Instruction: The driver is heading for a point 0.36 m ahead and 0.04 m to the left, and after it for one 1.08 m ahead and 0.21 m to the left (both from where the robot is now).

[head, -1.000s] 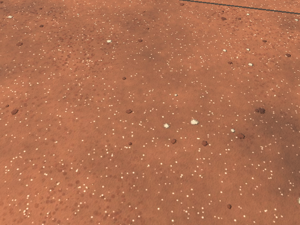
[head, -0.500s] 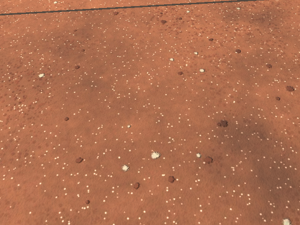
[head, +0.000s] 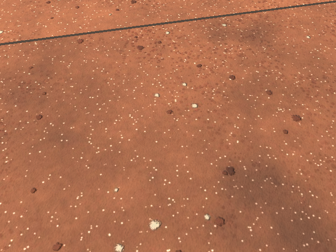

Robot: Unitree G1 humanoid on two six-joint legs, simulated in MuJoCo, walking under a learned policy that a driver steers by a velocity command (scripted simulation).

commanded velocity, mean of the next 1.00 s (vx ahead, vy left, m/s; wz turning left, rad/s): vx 0.09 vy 0.00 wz -0.02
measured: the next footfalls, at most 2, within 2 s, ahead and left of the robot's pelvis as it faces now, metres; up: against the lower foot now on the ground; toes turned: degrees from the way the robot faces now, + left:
right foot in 0.08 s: +0.08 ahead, -0.15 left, +0.00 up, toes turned +2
right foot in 1.28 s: +0.36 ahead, -0.12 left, +0.00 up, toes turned +0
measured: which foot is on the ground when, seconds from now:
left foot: down 0.00-1.00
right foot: up 0.00-0.06, down 0.08-0.92, up 0.94-1.00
